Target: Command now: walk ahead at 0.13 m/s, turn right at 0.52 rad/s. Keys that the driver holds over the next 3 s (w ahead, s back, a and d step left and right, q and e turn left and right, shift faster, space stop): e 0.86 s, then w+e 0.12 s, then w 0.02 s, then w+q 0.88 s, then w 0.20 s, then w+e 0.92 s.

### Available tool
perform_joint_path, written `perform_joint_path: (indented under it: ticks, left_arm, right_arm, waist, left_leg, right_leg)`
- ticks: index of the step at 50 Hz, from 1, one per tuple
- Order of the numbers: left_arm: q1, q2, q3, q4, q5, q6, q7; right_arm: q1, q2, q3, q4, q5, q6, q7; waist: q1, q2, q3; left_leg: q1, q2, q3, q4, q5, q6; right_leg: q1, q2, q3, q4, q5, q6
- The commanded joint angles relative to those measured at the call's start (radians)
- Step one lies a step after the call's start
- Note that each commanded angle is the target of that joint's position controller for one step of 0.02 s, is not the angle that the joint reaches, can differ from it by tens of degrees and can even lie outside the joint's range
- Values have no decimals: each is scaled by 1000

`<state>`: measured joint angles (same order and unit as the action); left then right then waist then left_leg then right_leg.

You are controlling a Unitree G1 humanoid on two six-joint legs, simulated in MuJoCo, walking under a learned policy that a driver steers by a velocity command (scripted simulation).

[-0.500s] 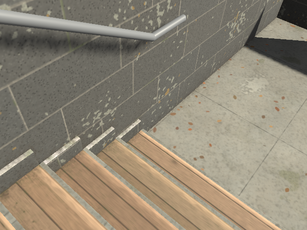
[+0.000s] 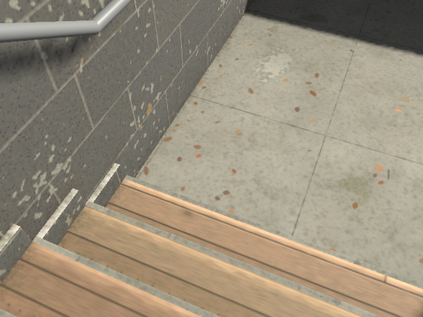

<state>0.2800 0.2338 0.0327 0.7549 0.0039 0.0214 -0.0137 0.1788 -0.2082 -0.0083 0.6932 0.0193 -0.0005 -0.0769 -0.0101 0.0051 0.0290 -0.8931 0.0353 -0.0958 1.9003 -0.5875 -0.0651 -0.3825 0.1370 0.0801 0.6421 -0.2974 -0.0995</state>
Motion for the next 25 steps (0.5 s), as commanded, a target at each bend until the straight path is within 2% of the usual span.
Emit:
perform_joint_path:
  ticks: [1,2,3,4,5,6,7,8,9,10,11,12,13,14,15,16,17,18,19,20,21,22,25]
  left_arm:
    - [9,152,33,-100,-9,-22,63]
    - [-15,152,32,-107,-5,-8,85]
    - [-50,144,30,-116,-29,10,103]
    - [-66,138,31,-121,-28,31,116]
    - [-86,128,23,-136,-25,39,109]
    - [-149,139,23,-166,-8,40,100]
    - [-186,132,22,-195,-17,41,93]
    - [-200,141,26,-220,-16,39,84]
    - [-205,138,23,-238,-23,42,79]
    - [-177,117,18,-233,-35,42,79]
    - [-174,115,21,-243,-30,34,76]
    - [-92,84,22,-250,-23,23,77]
    - [18,30,13,-232,-37,30,74]
    - [33,83,33,-226,-41,26,71]
    - [-24,146,56,-255,-45,20,63]
    - [-83,179,71,-246,-50,39,67]
    - [-103,182,73,-238,-45,64,72]
    - [-103,144,60,-238,-41,90,68]
    - [-101,108,43,-235,-36,102,56]
    - [-121,76,28,-240,-41,102,46]
    - [-138,51,13,-242,-41,92,36]
    - [-153,38,4,-249,-42,83,28]
    - [-156,58,9,-263,-47,75,18]
  right_arm:
    - [29,-104,-31,-93,-17,1,-28]
    - [7,-95,-29,-118,-38,1,-21]
    - [-52,-60,-17,-145,-58,-2,-8]
    - [-91,-15,-5,-169,-57,-12,12]
    - [-75,-12,-12,-163,-43,-8,24]
    - [-21,-35,-20,-145,-35,-10,41]
    - [-32,-52,-23,-150,-38,-5,46]
    - [-48,-75,-30,-151,-42,-5,53]
    - [-63,-68,-28,-160,-51,-1,56]
    - [-61,-64,-27,-164,-44,-7,64]
    - [-15,-84,-39,-147,-31,-18,77]
    - [20,-162,-62,-128,-36,-27,80]
    - [53,-204,-75,-115,-59,-16,83]
    - [82,-184,-71,-109,-50,-9,86]
    - [45,-222,-83,-97,-32,-9,90]
    - [14,-179,-75,-109,-32,-7,88]
    - [-17,-142,-64,-108,-29,3,79]
    - [-60,-127,-54,-111,-21,12,72]
    - [-75,-130,-54,-104,-20,24,66]
    - [-65,-148,-56,-99,-29,32,59]
    - [-62,-171,-61,-94,-39,42,53]
    - [-56,-185,-63,-91,-42,48,50]
    - [-25,-215,-73,-71,-32,50,50]
  waist:
    - [-34,-9,-57]
    - [-39,-19,-71]
    - [-30,-46,-108]
    - [-23,-115,-169]
    - [-38,-180,-204]
    - [-61,-211,-246]
    - [-59,-185,-223]
    - [-57,-137,-191]
    - [-57,-138,-142]
    - [-36,-155,-93]
    - [-52,-195,-99]
    - [-10,-82,-136]
    - [29,198,-237]
    - [20,245,-229]
    - [51,264,-192]
    - [32,197,-140]
    - [28,145,-113]
    - [56,139,-91]
    - [64,130,-88]
    - [52,128,-104]
    - [38,127,-130]
    - [25,141,-145]
    - [-2,221,-150]
  left_leg:
    - [-163,-5,-15,-286,313,-15]
    - [-50,-21,14,-483,496,-16]
    - [105,-35,48,-755,613,-19]
    - [248,-64,73,-836,689,-28]
    - [336,-82,72,-852,655,-45]
    - [401,-71,33,-786,689,-34]
    - [392,-69,25,-848,622,-20]
    - [470,-74,52,-820,639,-6]
    - [489,-74,60,-891,563,6]
    - [469,-60,15,-1129,414,21]
    - [592,-46,10,-1285,520,49]
    - [735,58,-68,-1315,964,111]
    - [900,258,-318,-1361,1187,280]
    - [905,353,-459,-1423,1215,377]
    - [846,394,-528,-1469,1060,420]
    - [783,367,-459,-1472,933,410]
    - [714,331,-345,-1466,838,374]
    - [642,267,-235,-1472,741,321]
    - [625,215,-136,-1478,673,285]
    - [603,187,-68,-1484,623,260]
    - [580,177,-22,-1472,617,256]
    - [571,180,11,-1477,597,254]
    - [569,233,19,-1496,458,251]
  right_leg:
    - [117,-273,323,-87,794,-199]
    - [37,-221,265,-89,807,-159]
    - [4,-166,194,-104,762,-110]
    - [-25,-153,185,-99,777,-93]
    - [-22,-153,185,-97,791,-91]
    - [1,-189,227,-69,756,-115]
    - [17,-208,260,-61,691,-126]
    - [-47,-216,300,-52,667,-128]
    - [-57,-212,335,-44,641,-131]
    - [15,-192,377,-42,548,-105]
    - [28,-170,397,-11,434,-76]
    - [-11,-90,374,106,234,-22]
    - [-146,50,300,383,-253,58]
    - [-262,105,311,581,-491,112]
    - [-381,59,245,739,-433,149]
    - [-411,10,194,847,-358,169]
    - [-397,-21,170,888,-269,176]
    - [-351,-46,127,805,-198,173]
    - [-318,-59,55,701,-144,168]
    - [-259,-66,-5,602,-112,160]
    - [-181,-71,-48,549,-82,151]
    - [-127,-79,-76,467,-79,136]
    - [-40,-92,-118,320,-101,97]
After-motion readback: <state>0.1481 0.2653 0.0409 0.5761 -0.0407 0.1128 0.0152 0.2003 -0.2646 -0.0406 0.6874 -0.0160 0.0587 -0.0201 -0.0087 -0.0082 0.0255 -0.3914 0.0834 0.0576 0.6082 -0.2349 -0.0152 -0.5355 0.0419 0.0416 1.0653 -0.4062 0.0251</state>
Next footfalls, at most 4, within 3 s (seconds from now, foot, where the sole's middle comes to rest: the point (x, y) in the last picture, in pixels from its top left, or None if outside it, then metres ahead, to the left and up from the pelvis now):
0.22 left None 0.17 0.17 -0.76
0.60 right None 0.03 -0.04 -0.76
1.20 left None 0.14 0.14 -0.76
1.70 right None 0.28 -0.22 -0.92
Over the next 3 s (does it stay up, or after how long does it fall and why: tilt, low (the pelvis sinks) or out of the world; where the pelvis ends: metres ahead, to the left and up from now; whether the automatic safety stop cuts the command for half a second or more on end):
stays up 0.86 -0.29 -0.48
